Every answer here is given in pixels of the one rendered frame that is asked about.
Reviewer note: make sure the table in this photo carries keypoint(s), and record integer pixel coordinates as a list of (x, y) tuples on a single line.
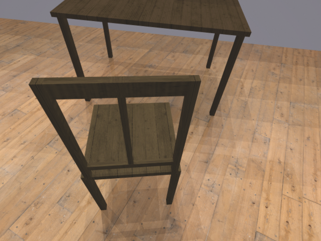
[(209, 16)]

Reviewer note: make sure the chair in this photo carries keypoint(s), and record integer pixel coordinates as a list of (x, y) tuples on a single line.
[(124, 140)]

